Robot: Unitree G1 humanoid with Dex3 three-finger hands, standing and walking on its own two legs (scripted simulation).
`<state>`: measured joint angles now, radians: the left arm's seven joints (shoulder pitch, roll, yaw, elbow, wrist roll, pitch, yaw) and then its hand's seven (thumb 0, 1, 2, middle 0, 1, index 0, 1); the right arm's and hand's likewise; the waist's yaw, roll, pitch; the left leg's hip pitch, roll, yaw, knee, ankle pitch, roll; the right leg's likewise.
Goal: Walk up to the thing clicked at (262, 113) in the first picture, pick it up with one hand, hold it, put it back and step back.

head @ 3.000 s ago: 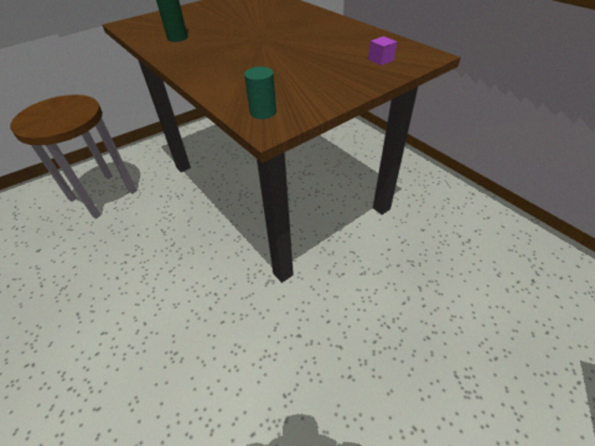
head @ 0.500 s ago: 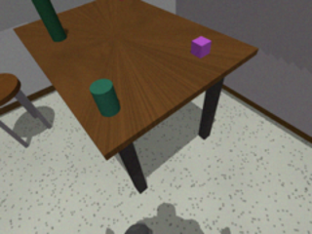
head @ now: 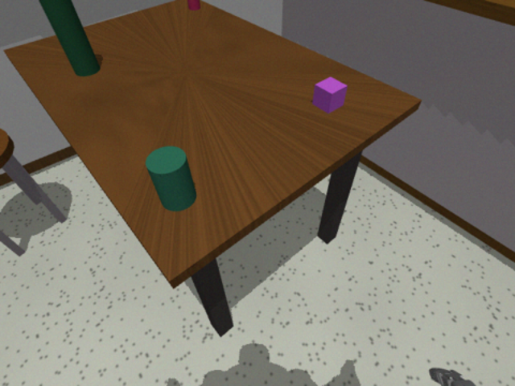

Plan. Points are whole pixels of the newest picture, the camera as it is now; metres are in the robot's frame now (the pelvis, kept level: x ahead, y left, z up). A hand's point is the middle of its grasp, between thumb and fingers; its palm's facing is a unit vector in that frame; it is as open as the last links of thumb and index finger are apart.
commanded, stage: walk up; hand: left
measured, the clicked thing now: (172, 179) +0.48 +0.21 +0.03
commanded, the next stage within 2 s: stand in 0.84 s
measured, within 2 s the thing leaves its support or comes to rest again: neither
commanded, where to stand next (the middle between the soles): +0.04 +0.00 m, yaw +0 degrees
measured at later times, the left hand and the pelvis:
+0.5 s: hand out of the picture +0.08 +0.25 -0.15, palm faces -0.02 -0.95 -0.32, open 7.4 cm; pelvis +0.00 +0.00 +0.01, yaw +0 degrees
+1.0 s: hand out of the picture +0.08 +0.25 -0.15, palm faces -0.01 -0.94 -0.33, open 7.4 cm; pelvis +0.01 +0.00 +0.01, yaw +0 degrees
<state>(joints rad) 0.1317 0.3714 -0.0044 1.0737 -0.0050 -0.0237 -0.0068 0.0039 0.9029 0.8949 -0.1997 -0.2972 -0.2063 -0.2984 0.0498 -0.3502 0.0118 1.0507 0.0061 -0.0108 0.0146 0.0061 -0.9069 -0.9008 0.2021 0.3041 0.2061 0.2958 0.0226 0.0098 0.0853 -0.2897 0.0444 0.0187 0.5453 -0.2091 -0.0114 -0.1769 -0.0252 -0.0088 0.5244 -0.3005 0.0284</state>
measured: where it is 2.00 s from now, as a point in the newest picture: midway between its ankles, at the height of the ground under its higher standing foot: outside the picture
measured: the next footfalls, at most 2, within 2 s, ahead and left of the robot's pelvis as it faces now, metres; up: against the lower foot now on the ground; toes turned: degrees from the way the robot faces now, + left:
none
